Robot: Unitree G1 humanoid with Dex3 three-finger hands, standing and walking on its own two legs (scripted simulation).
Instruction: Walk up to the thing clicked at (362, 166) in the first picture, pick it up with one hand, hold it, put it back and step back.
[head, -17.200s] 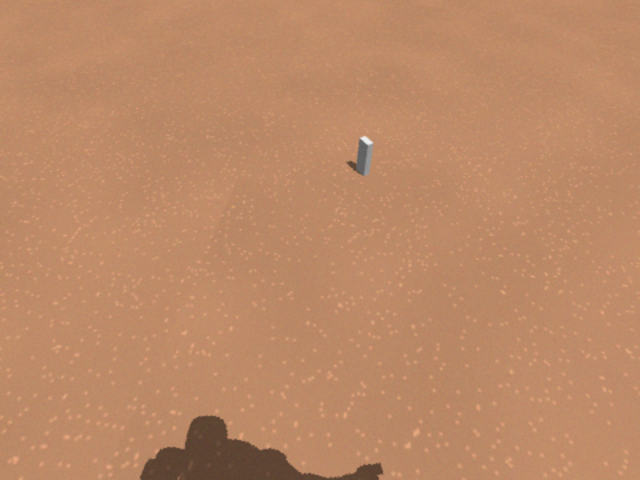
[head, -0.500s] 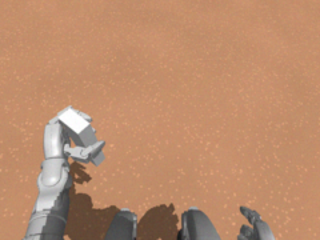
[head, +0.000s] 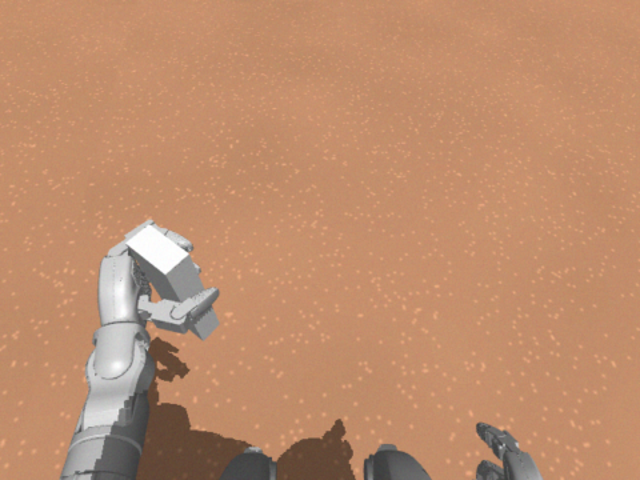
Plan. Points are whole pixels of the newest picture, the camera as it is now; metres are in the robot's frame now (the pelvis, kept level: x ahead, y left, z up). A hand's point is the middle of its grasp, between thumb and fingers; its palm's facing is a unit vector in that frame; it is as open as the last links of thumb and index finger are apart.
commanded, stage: hold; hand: left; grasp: from the side
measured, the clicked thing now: (179, 289) +0.34 +0.18 +0.02
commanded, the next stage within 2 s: crouch in 0.68 s
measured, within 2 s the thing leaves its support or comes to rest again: neither
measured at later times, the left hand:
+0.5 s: hand (179, 270) +0.34 +0.17 +0.06, palm faces +0.17 -0.99 -0.02, open 8.8 cm
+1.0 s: hand (177, 281) +0.33 +0.17 +0.05, palm faces +0.20 -0.98 -0.03, open 8.8 cm
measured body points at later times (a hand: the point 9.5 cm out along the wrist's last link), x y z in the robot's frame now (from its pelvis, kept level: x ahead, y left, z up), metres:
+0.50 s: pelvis +0.00 -0.01 +0.02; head +0.06 +0.00 +0.46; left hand +0.33 +0.22 +0.06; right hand +0.13 -0.25 -0.09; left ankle +0.01 +0.12 -0.67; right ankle +0.02 -0.14 -0.67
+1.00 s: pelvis -0.01 -0.01 +0.02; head +0.04 +0.00 +0.46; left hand +0.32 +0.23 +0.05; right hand +0.13 -0.25 -0.09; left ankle +0.01 +0.12 -0.67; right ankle +0.02 -0.14 -0.67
